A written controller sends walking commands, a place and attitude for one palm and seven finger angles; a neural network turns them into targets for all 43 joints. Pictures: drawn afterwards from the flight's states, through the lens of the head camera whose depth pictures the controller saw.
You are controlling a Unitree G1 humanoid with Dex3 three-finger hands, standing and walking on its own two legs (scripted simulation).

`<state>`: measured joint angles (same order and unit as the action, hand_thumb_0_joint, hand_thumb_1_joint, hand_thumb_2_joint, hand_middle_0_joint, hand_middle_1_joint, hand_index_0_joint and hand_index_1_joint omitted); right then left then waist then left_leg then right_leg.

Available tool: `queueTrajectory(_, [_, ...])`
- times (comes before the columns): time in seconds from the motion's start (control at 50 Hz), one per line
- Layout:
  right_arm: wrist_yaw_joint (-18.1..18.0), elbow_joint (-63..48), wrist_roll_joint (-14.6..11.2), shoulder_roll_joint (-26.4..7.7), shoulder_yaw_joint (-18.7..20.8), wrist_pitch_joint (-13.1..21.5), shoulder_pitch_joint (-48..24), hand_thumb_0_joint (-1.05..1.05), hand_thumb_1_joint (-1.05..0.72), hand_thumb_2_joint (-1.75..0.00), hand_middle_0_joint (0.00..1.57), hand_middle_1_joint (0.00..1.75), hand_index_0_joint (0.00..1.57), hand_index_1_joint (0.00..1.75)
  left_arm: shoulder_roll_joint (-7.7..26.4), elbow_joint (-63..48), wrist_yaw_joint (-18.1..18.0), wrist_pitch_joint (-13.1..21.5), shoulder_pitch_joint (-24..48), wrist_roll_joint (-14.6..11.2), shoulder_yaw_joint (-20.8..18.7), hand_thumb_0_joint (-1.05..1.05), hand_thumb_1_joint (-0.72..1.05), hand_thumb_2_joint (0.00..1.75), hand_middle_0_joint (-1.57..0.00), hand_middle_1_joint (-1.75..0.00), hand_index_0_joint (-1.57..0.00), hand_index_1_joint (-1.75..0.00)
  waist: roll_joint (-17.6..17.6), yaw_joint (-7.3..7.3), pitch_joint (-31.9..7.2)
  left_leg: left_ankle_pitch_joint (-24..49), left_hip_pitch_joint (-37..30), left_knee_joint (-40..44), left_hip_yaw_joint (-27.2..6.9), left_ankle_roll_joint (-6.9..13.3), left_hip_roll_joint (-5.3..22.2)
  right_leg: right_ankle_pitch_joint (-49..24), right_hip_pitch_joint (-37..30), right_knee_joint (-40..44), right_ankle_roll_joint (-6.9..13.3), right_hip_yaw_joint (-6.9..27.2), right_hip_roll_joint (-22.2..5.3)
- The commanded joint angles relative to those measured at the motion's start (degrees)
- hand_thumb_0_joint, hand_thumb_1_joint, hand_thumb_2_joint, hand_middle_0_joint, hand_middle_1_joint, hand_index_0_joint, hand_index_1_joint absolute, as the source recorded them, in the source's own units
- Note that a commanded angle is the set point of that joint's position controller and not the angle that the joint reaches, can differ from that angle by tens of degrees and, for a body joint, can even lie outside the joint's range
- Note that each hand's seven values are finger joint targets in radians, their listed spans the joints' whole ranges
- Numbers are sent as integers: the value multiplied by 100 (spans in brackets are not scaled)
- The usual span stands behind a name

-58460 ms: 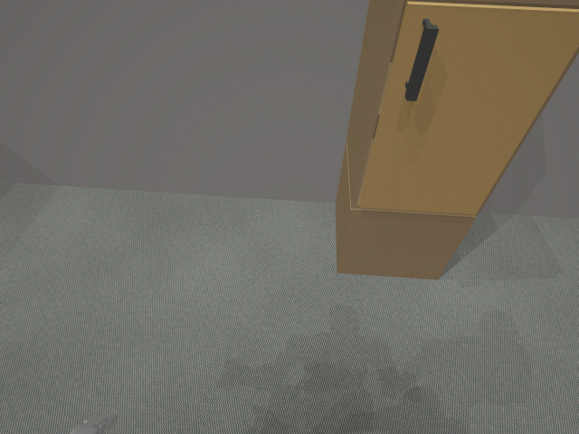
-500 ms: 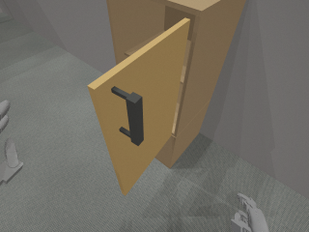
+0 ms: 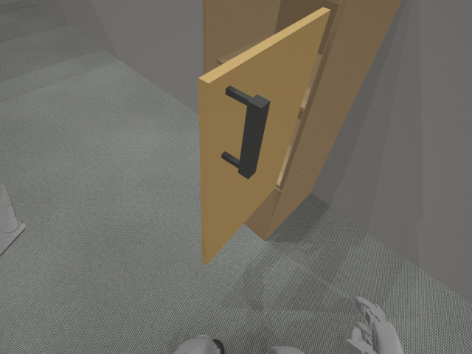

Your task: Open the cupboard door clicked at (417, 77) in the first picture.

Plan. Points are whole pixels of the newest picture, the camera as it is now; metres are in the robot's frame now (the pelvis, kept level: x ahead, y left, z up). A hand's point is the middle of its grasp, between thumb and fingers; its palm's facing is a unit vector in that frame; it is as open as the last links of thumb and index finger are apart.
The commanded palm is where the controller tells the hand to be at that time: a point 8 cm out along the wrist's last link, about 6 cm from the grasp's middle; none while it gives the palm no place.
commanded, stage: step back with the hand held close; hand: left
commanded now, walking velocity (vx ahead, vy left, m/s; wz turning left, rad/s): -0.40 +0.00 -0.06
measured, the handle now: (241, 134) +0.41 +0.03 +0.16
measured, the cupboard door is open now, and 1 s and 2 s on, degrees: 95 95 95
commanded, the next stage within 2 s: stop stepping back and stand still in 0.16 s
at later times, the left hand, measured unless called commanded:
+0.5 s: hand out of the picture +0.13 +0.27 +0.19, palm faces +0.32 -0.89 -0.32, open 7.4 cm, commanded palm +0.06 +0.31 +0.19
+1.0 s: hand out of the picture -0.03 +0.32 +0.21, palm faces +0.35 -0.86 -0.38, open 7.4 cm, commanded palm -0.09 +0.38 +0.19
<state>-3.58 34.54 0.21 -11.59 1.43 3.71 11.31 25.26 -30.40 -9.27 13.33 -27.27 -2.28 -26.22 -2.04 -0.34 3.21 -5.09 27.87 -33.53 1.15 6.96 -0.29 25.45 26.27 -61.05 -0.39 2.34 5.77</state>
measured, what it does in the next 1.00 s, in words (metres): walks backwards: right foot, then left foot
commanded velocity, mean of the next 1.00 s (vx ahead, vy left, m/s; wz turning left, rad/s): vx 0.15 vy -0.06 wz -0.01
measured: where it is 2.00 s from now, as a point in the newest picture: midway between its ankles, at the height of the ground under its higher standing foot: outside the picture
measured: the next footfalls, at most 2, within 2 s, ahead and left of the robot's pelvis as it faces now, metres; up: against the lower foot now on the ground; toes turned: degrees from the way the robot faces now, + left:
right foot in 0.28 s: -0.21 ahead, -0.10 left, +0.00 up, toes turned -10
left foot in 0.38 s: +0.09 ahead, +0.04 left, +0.00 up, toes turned -9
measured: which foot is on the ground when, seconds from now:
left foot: down 0.00-0.26, up 0.28-0.36, down 0.38-0.58, up 0.60-0.80, down 0.82-1.00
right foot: up 0.00-0.26, down 0.28-0.38, up 0.40-0.60, down 0.62-0.80, up 0.82-1.00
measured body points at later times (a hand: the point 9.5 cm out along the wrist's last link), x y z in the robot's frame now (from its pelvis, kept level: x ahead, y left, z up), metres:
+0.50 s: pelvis -0.12 +0.03 +0.00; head -0.14 +0.07 +0.45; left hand +0.11 +0.32 +0.21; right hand -0.01 -0.22 -0.07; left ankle +0.05 +0.05 -0.72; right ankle -0.20 -0.09 -0.68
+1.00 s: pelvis -0.26 +0.09 +0.01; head -0.28 +0.12 +0.46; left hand -0.05 +0.37 +0.23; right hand -0.14 -0.14 -0.06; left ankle -0.26 +0.21 -0.72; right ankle -0.26 -0.02 -0.62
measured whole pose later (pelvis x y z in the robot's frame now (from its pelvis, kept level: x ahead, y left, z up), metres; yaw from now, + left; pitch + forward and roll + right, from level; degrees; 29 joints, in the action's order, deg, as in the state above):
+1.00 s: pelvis -0.26 +0.09 +0.01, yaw -5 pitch +0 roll -1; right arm -1.9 36.6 -0.4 -6.3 -0.9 8.5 17.4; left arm 23.7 -29.8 -7.4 13.2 -27.9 -1.3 -24.2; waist 2.6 -2.5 -4.8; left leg -18.5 12.9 -31.2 -0.4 0.9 2.0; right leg 17.9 34.5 -71.5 -0.1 -3.0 -0.1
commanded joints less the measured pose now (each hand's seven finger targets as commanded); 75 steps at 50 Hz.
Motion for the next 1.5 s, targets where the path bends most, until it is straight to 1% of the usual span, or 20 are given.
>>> queueTrajectory(0.0, [102, -822, -16, -748, 291, 445, -606, 0, -90, -90, 20, 30, 20, 30, 768, -1444, -87, 313, -21, -129, -570, 0, 90, 90, -20, -30, -20, -30, -623, 160, -1124, -2663, -203, 2621, -1407, -268, 1482, 385, -884, -431, 16, -332, 59])
queueTrajectory(0.18, [205, -356, 111, -574, 160, 559, -175, 0, -90, -90, 20, 30, 20, 30, 1064, -1646, 54, 397, 22, -318, -537, 0, 90, 90, -20, -30, -20, -30, -1299, 147, -2059, -268, -2794, 2316, -459, -1427, 857, 410, -1528, 4300, 454, -829, 15])
queueTrajectory(0.28, [113, -572, 15, -466, -18, 502, -587, 0, -90, -90, 20, 30, 20, 30, 1689, -1440, 125, 478, -9, -349, -1167, 0, 90, 90, -20, -30, -20, -30, 751, 81, -1254, -1567, -1632, -2091, -114, -882, -21, -3188, -516, 4528, 940, -81, -2182])
queueTrajectory(0.32, [15, -673, -185, -655, 132, 458, -604, 0, -90, -90, 20, 30, 20, 30, 1168, -1214, 262, 155, 112, -362, -778, 0, 90, 90, -20, -30, -20, -30, 1765, -112, -1137, -398, -2020, -745, -199, -654, 7, -3451, -678, 3509, 671, -372, -1546])
queueTrajectory(0.36, [-99, -735, -182, -799, 75, 417, -516, 0, -90, -90, 20, 30, 20, 30, 982, -1030, 268, -172, 12, -417, -679, 0, 90, 90, -20, -30, -20, -30, -1054, -131, -1091, 1640, -2677, 1037, -1483, -187, 607, -1513, -550, 1455, -58, -756, -247])
queueTrajectory(0.42, [-29, -526, -46, -766, -80, 791, -667, 0, -90, -90, 20, 30, 20, 30, 1360, -880, 128, 29, 1088, -294, -668, 0, 90, 90, -20, -30, -20, -30, -913, 40, -533, -3678, -655, 3325, -3237, -617, 1458, 850, -1087, 465, 161, 108, -108])
queueTrajectory(0.52, [125, -831, 28, -700, 146, 538, -676, 0, -90, -90, 20, 30, 20, 30, 1055, -1357, 149, -131, -702, -170, -696, 0, 90, 90, -20, -30, -20, -30, -1710, 410, -1078, -3239, 984, 3072, -276, -1485, 412, 518, -3499, 1710, 412, -1098, 366])
queueTrajectory(0.58, [154, -728, -149, -744, 334, 282, -508, 0, -90, -90, 20, 30, 20, 30, 1089, -2032, 200, -213, -925, -38, -601, 0, 90, 90, -20, -30, -20, -30, 1664, 210, -512, -1985, 56, -3760, -84, -943, -469, 1204, 612, 5148, 922, 1775, -2266])
queueTrajectory(0.62, [106, -611, 27, -719, 331, 213, -401, 0, -90, -90, 20, 30, 20, 30, 1613, -2354, 262, -98, 218, -47, -1127, 0, 90, 90, -20, -30, -20, -30, 1416, -283, -460, -1389, 126, -5902, -475, -963, -181, 2161, 2296, 5549, 1341, 1935, -2879])
queueTrajectory(0.76, [-304, -362, 11, -685, 88, 735, -97, 0, -90, -90, 20, 30, 20, 30, 868, -664, 24, 160, 1415, 130, -181, 0, 90, 90, -20, -30, -20, -30, -932, -216, -713, -2293, -1634, 1214, 433, -391, 26, 784, 4, 2599, 498, -121, -1212])
queueTrajectory(0.8, [-269, -636, 33, -785, 153, 881, -41, 0, -90, -90, 20, 30, 20, 30, 891, -1301, -84, 393, 2030, 207, -64, 0, 90, 90, -20, -30, -20, -30, -2980, -155, -494, -3296, -2093, 2021, -2299, 273, 1746, 493, 1441, -731, -25, -637, -446])
queueTrajectory(0.82, [-199, -727, 3, -703, 118, 971, -105, 0, -90, -90, 20, 30, 20, 30, 959, -1187, -33, 450, 1806, 270, -163, 0, 90, 90, -20, -30, -20, -30, -1973, -66, -390, -3182, -1655, 2287, -3077, 729, 2287, 87, 1721, -1428, -30, -129, -599])
queueTrajectory(0.84, [-110, -695, -68, -872, 384, 893, -150, 0, -90, -90, 20, 30, 20, 30, 903, -714, 77, 346, 714, 247, -391, 0, 90, 90, -20, -30, -20, -30, -661, 184, -1057, -1633, -1597, 1687, -1545, 587, 2018, -100, 1067, -2220, -72, -319, -425])
queueTrajectory(0.86, [38, -798, -118, -672, 281, 841, 4, 0, -90, -90, 20, 30, 20, 30, 855, -1244, 95, 322, 830, 88, -203, 0, 90, 90, -20, -30, -20, -30, -862, -160, -414, -2602, -1111, 2157, -3084, 905, 2153, -184, 1718, -2177, -85, -136, -646])
queueTrajectory(0.9, [130, -725, -60, -700, 224, 830, -370, 0, -90, -90, 20, 30, 20, 30, 813, -1298, 135, 349, 588, 94, -285, 0, 90, 90, -20, -30, -20, -30, -191, -158, 446, -2663, -863, 2425, -2931, 809, 2121, -797, 2231, -1921, -10, 136, -927])
queueTrajectory(1.08, [-136, -599, 94, -659, 203, 400, -255, 0, -90, -90, 20, 30, 20, 30, 817, -568, 9, 244, 95, 85, -626, 0, 90, 90, -20, -30, -20, -30, -1365, -30, -456, -2616, -258, 1689, -666, 16, 1231, 156, -1959, 2838, 202, -1242, -308])
queueTrajectory(1.16, [-85, -552, -118, -672, 302, 301, -348, 0, -90, -90, 20, 30, 20, 30, 1081, -188, 32, 96, -31, -33, -703, 0, 90, 90, -20, -30, -20, -30, 1762, -16, -767, -2308, 1520, -3240, -92, -526, -69, -1874, -3233, 4489, 1233, 2401, -2545])
queueTrajectory(1.34, [-146, -534, -16, -544, 172, 476, -645, 0, -90, -90, 20, 30, 20, 30, 956, -1371, -126, 463, 210, -4, -620, 0, 90, 90, -20, -30, -20, -30, 406, -53, -438, -318, -1628, 291, 450, -601, 111, -2332, -1270, 3516, 648, -207, -1604])
queueTrajectory(1.42, [-107, -705, -51, -840, 372, 569, -462, 0, -90, -90, 20, 30, 20, 30, 946, -1310, -146, 506, 109, -36, -709, 0, 90, 90, -20, -30, -20, -30, -1708, 27, -650, 304, -2355, 1578, -2230, 226, 1726, 545, -367, 1427, 10, -383, -506])
queueTrajectory(1.48, [-2, -584, -27, -681, 258, 660, -326, 0, -90, -90, 20, 30, 20, 30, 943, -965, -88, 438, -56, 6, -785, 0, 90, 90, -20, -30, -20, -30, -1287, 22, -512, 1545, -2035, 1370, -1535, 124, 1513, 219, -739, 1983, 14, -382, -642])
